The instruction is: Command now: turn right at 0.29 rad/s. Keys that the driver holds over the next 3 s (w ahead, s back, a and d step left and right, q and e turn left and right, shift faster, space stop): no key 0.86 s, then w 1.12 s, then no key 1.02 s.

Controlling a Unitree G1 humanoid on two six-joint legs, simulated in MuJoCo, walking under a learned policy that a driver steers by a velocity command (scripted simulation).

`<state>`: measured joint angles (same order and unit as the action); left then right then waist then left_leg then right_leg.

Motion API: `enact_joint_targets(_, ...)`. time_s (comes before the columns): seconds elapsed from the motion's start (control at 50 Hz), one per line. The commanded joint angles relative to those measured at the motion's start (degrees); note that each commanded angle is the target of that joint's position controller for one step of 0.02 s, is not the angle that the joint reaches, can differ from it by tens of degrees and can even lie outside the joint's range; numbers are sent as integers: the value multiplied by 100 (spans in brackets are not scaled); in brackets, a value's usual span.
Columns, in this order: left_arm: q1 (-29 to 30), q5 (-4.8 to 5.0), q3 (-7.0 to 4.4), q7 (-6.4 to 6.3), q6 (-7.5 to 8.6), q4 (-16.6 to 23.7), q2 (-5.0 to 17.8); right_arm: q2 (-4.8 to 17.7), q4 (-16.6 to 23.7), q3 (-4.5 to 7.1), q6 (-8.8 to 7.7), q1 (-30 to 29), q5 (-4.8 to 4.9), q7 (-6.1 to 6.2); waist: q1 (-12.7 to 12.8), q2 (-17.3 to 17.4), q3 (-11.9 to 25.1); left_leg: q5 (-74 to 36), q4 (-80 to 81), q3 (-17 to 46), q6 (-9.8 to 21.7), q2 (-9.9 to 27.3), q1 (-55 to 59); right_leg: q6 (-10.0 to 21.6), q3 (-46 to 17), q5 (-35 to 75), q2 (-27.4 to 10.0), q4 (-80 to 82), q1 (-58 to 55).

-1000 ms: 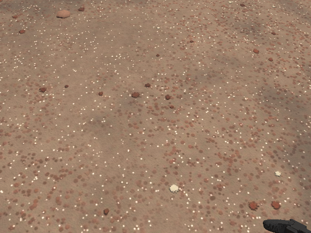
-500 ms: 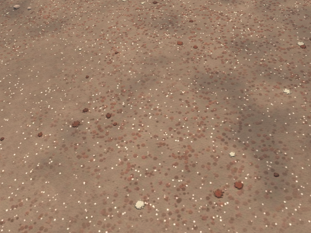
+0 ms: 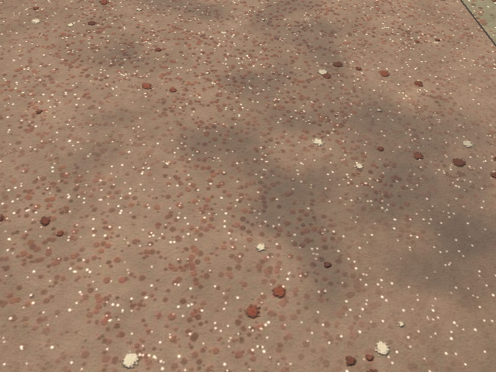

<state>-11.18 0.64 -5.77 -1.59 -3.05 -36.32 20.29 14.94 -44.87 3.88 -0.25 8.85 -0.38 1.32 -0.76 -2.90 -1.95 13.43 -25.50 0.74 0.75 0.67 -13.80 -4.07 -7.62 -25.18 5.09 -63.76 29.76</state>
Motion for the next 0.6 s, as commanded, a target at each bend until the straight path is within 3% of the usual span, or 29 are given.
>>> enact_joint_targets(0.02, 172, -1, 24, -4, 77, 474, 110, 805, 365, 138, -26, -218, 3, 47, -7, 1213, 511, -2244, 579, 914, 1179, 1173, 927, -144, 178, 91, -257, 720, 166)
enact_joint_targets(0.06, 294, -44, 124, 28, 86, 531, -56, 914, 357, 151, 6, -253, 16, 24, -72, 1390, 582, -2260, 536, 783, 1169, 1173, 762, -124, 462, -39, -462, 1715, -535)
enact_joint_targets(0.1, 270, -5, 106, 41, 90, 508, 55, 1066, 297, 176, 34, -103, 53, -19, -151, 1475, 575, -2321, 466, 880, 1207, 1247, 678, -89, 719, 77, -440, 2453, -1001)
enact_joint_targets(0.14, -88, -8, 85, 54, 99, 317, 61, 1026, 252, 127, 43, -145, 140, -44, 59, 1326, 522, -2233, 237, 841, 1058, 1173, 489, 90, 873, 1127, -360, 3863, -1704)
enact_joint_targets(0.16, -150, -44, 82, 52, 103, 272, 110, 907, 159, 75, 13, 47, 173, -55, 89, 1186, 477, -1980, 167, 799, 811, 1071, 284, 250, 764, 1742, -385, 4561, -2168)
enact_joint_targets(0.18, -189, -87, 60, 12, 102, 329, 335, 755, 123, 4, -61, 219, 72, -89, 12, 778, 688, -1402, -27, 667, 396, 907, -143, 432, 159, 2720, -877, 4467, -2899)
enact_joint_targets(0.2, -221, -147, -4, -47, 71, 392, 746, 512, 172, -87, -159, 397, -152, -157, -240, -441, 939, -48, -610, 151, -17, 398, -612, 825, -651, 4228, -1730, 4038, -3314)
enact_joint_targets(0.22, 98, -214, 120, 33, 117, 342, 329, 416, 187, -121, -171, 192, -102, -128, -213, -892, 884, 529, -241, 56, -242, 315, -182, 1289, -744, 3365, -1881, 4142, -2335)
enact_joint_targets(0.24, 335, -213, 184, 107, 188, 410, 47, 650, 140, -87, -150, -25, -97, -103, -139, -525, 642, 56, -179, 15, -357, 299, 81, 1149, -508, 2408, -1477, 4198, -2094)
enact_joint_targets(0.26, 255, -246, 198, 127, 234, 333, -6, 685, 100, -76, -128, -147, -90, -93, -43, -457, 570, -239, -182, -45, -379, 250, 110, 927, -318, 1896, -1218, 4200, -2011)
enact_joint_targets(0.28, 189, -241, 189, 138, 271, 318, 93, 736, 27, -57, -83, -131, -60, -69, -1, -408, 390, -349, -205, -54, -375, 238, 114, 813, -219, 1784, -1090, 4212, -1871)
enact_joint_targets(0.32, 118, -196, 201, 133, 327, 246, 118, 715, -39, -64, -46, -32, -49, -50, -48, -324, 195, -484, -113, -4, -358, 274, 171, 736, -203, 1753, -1047, 4204, -1692)
enact_joint_targets(0.46, 85, -175, 245, 98, 328, 158, -6, 681, -419, -72, -62, 104, -20, -25, -33, 76, 180, -598, -1, -11, -374, 296, 282, 721, -81, 1819, -917, 4099, -1719)
enact_joint_targets(0.6, 11, -157, 239, 97, 342, -61, -60, 715, -738, -67, -55, 175, 3, 30, -43, 200, 231, -686, 21, -8, -372, 314, 386, 691, 62, 2001, -807, 4037, -1763)
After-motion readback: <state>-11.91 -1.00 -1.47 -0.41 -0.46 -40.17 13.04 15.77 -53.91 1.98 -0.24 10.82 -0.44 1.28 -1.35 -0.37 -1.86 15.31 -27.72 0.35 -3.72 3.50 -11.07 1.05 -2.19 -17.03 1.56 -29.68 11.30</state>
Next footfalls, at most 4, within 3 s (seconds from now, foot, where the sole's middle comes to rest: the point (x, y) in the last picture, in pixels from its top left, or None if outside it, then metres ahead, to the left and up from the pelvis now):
0.18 right None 0.02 -0.15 -0.78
1.54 right None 0.42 -0.14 -0.78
2.08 left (205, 279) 0.73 0.10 -0.78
2.46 right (286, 284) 0.72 -0.14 -0.78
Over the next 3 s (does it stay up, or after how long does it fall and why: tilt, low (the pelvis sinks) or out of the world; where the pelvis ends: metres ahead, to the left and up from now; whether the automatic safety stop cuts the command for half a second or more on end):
stays up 0.69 0.00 0.00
